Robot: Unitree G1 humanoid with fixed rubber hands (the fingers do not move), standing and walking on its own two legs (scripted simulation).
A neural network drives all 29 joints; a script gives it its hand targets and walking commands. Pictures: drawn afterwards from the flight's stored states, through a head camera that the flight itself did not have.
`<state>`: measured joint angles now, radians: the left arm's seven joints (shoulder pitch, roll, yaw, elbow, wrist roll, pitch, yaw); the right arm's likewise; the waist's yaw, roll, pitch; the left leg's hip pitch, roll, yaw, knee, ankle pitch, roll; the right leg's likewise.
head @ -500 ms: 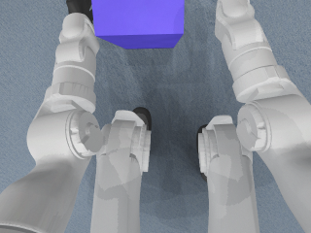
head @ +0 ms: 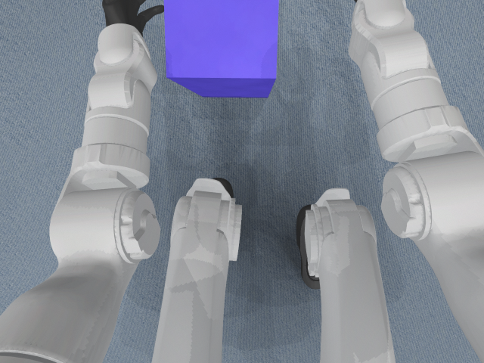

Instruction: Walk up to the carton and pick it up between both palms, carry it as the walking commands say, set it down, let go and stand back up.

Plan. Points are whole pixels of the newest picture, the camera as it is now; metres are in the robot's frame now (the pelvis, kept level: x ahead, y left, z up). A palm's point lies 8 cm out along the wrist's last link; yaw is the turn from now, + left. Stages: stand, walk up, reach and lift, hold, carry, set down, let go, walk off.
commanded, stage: set down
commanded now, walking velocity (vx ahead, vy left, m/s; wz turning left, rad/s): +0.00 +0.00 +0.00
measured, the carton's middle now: (230, 47) +0.53 +0.10 -0.29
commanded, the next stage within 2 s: let go in 0.96 s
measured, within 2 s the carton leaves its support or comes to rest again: neither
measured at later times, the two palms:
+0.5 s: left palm out of the picture +0.51 +0.22 +0.01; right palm out of the picture +0.57 -0.09 +0.01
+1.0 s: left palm out of the picture +0.50 +0.21 +0.14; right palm out of the picture +0.55 -0.10 +0.14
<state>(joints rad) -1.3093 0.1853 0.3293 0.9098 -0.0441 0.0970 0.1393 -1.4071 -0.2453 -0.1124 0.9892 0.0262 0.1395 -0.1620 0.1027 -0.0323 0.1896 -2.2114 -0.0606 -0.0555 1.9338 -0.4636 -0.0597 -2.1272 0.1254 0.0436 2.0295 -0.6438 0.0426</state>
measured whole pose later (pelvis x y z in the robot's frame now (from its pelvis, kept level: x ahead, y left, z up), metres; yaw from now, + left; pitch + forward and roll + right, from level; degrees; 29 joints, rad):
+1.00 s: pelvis +0.05 +0.01 +0.25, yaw +0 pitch +39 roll -1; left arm -0.97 0.03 0.44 0.76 0.21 0.10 0.08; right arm -1.11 -0.11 -0.34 0.93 -0.21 0.11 -0.08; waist 0.08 -0.04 0.02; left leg -1.40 -0.03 -0.07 0.96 -0.24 -0.02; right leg -1.34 0.08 0.09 1.01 -0.36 0.03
